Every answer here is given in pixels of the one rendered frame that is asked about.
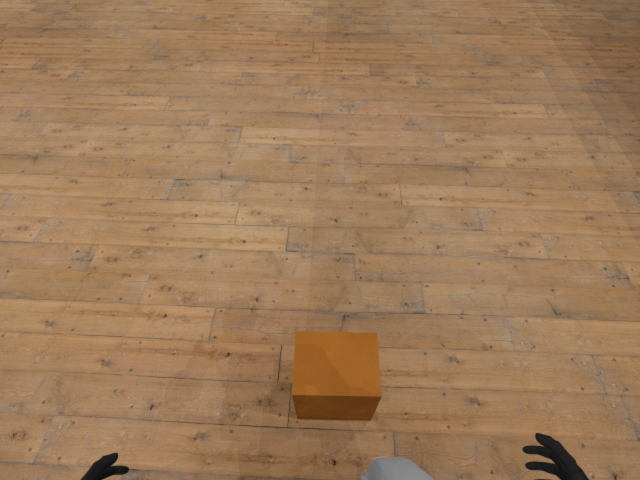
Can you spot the right robot hand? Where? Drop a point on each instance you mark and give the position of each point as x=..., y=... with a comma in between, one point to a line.
x=565, y=466

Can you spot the right robot thigh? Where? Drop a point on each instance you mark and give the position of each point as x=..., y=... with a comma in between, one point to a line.
x=394, y=468

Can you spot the carton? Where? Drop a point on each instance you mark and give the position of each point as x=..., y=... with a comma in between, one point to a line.
x=336, y=375

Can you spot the left robot hand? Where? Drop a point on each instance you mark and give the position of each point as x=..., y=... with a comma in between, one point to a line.
x=102, y=468

